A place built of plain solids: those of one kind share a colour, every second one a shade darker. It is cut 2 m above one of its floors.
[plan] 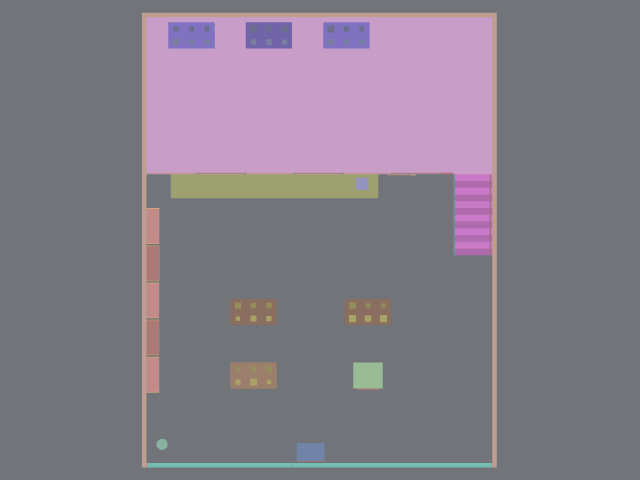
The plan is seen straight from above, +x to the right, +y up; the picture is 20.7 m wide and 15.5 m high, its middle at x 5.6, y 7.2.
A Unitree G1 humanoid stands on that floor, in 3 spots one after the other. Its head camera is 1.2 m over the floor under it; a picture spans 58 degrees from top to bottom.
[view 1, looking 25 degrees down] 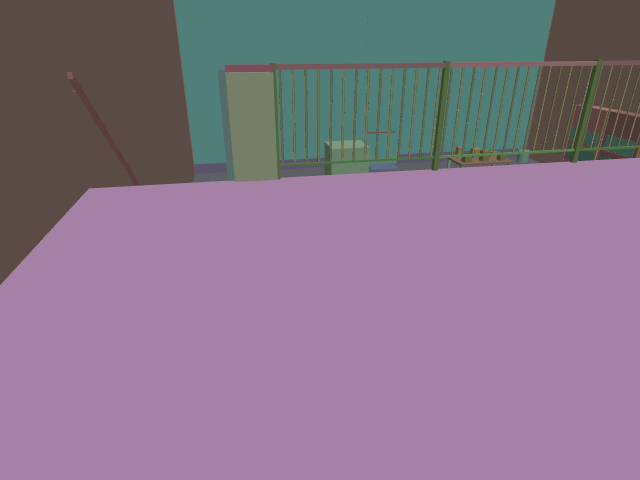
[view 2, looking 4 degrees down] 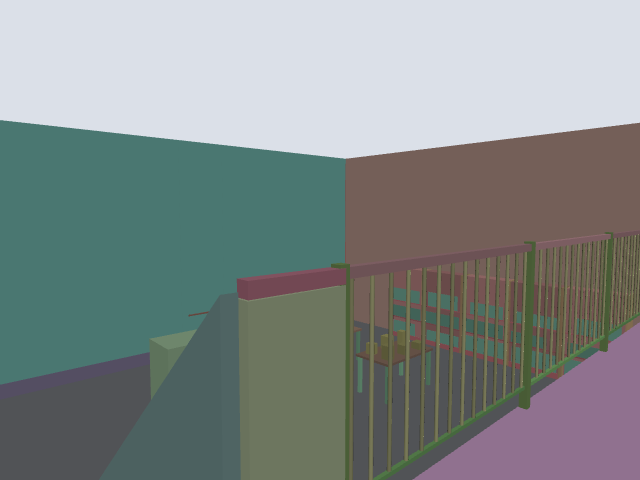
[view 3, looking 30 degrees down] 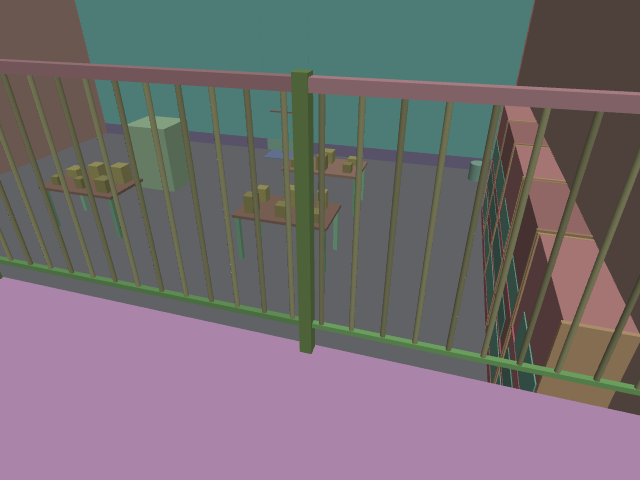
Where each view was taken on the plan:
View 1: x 9.86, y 13.29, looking -101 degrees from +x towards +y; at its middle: upper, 2.84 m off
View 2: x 10.56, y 10.42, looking -132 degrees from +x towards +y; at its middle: window_wall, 14.06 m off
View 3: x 1.20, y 10.52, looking -73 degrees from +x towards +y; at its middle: upper_guard_bar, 1.40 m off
